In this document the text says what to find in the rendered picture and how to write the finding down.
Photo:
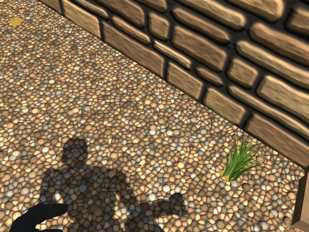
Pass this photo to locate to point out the robot left hand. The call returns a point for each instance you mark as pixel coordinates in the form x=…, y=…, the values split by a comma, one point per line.
x=36, y=215

